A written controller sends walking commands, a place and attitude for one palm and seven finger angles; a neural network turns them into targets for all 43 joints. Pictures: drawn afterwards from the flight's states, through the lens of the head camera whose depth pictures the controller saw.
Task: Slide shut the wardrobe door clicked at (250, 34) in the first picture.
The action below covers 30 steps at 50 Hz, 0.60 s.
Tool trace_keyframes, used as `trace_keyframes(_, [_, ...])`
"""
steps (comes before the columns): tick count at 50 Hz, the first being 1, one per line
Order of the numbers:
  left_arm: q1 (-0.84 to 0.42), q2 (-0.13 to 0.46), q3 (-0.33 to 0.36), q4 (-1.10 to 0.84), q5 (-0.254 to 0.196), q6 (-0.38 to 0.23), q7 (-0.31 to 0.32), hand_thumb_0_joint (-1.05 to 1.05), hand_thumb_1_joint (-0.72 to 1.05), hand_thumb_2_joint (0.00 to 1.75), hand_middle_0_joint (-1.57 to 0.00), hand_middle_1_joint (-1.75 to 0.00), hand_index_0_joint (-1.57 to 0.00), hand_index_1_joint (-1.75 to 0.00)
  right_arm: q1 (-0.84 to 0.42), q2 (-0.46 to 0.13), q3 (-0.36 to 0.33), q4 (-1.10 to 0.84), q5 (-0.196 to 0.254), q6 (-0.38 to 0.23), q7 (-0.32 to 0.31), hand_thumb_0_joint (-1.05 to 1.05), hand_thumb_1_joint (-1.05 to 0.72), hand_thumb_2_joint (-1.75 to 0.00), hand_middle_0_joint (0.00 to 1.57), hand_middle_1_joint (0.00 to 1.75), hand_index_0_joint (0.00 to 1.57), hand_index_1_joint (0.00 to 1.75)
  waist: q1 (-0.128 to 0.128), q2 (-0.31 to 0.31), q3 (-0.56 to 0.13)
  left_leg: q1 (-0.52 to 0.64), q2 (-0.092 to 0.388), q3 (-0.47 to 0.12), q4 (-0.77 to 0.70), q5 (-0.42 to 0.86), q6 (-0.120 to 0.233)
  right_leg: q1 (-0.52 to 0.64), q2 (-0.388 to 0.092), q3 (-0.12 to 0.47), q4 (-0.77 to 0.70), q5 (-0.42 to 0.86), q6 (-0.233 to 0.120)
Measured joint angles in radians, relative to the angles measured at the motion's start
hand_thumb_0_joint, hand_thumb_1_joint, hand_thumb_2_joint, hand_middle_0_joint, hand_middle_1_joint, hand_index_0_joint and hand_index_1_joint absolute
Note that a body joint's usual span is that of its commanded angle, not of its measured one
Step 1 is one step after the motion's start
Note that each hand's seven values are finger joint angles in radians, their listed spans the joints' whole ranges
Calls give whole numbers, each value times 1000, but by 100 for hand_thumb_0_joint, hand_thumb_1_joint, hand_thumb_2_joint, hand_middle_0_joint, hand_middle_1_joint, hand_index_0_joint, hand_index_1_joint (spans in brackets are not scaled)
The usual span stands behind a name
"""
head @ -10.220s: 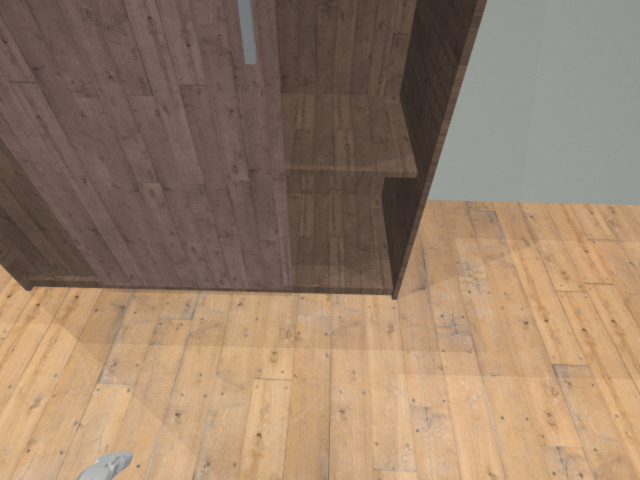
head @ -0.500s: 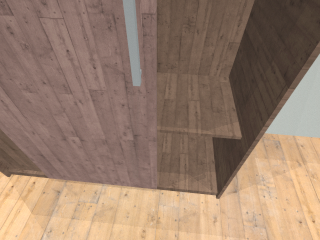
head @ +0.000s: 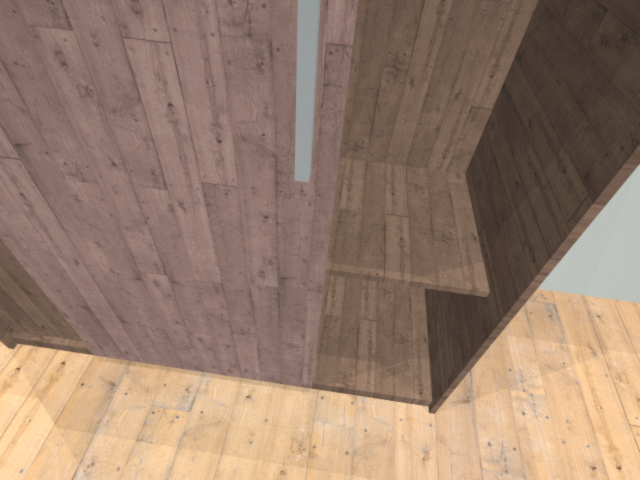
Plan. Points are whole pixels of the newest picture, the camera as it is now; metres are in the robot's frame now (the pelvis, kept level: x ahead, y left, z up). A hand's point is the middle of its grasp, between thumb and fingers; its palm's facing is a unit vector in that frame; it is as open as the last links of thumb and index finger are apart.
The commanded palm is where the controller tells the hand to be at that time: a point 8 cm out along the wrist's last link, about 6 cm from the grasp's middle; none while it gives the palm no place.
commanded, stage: look again from close up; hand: left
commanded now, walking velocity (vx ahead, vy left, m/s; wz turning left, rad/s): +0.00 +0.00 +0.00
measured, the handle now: (308, 76) +0.49 +0.06 +0.27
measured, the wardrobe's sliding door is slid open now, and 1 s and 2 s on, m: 0.37 0.37 0.37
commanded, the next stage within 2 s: raise the hand with hooked fingers in 1.70 s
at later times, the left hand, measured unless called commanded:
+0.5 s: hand out of the picture -0.03 +0.18 -0.18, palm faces +0.01 -0.99 -0.17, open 7.4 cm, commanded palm none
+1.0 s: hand out of the picture -0.04 +0.17 -0.17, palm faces +0.00 -0.99 -0.17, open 7.4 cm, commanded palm none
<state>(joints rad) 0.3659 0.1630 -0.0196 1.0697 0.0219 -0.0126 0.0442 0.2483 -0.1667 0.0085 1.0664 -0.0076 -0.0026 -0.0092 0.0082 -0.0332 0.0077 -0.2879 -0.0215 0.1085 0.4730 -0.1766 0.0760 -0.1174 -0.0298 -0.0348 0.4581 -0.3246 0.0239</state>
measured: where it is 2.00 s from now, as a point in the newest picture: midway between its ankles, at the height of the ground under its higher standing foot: outside the picture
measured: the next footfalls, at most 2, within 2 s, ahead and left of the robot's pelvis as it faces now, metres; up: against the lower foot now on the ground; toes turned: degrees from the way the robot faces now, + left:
none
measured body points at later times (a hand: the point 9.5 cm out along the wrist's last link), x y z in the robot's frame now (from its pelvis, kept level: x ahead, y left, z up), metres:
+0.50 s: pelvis +0.00 +0.01 +0.00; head +0.00 +0.03 +0.45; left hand -0.03 +0.23 -0.16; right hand +0.01 -0.22 -0.15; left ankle +0.05 +0.07 -0.74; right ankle -0.05 -0.13 -0.74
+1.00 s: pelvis +0.00 +0.00 +0.00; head +0.01 +0.01 +0.45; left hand -0.04 +0.22 -0.16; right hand +0.00 -0.22 -0.15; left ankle +0.05 +0.07 -0.74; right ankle -0.05 -0.13 -0.74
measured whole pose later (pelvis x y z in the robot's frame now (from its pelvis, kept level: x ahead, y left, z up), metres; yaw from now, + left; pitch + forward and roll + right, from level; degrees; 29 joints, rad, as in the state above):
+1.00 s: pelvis +0.00 +0.00 +0.00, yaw -1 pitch -1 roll +0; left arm 0.40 0.14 -0.02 1.11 0.02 -0.02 0.05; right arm 0.29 -0.15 0.01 1.13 0.00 0.00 -0.01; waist 0.00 -0.02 0.00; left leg -0.25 -0.04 0.13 0.39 -0.14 0.08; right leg -0.10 -0.04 -0.01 0.41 -0.30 0.03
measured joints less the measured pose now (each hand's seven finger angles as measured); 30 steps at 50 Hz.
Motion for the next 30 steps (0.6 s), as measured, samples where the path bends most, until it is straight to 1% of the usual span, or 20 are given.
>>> trace_keyframes(9, [28, 5, -3, 22, 0, 0, 0, 0, 91, 90, -20, -30, -20, -30, 0, 1, 2, 23, 3, 3, 2, 0, -92, -89, 20, 30, 20, 30, 5, -2, 3, 13, -9, 7, -28, 12, 7, 8, -8, 6, -22, 12, 8])
trace_keyframes(30, [7, -6, -2, 25, 0, -1, 3, 0, 91, 90, -20, -30, -20, -30, 32, 15, 3, 59, 3, 1, 0, 0, -91, -89, 20, 30, 20, 30, -5, 1, -7, 40, -24, 20, -69, 27, 17, 21, -23, 17, -38, 19, 18])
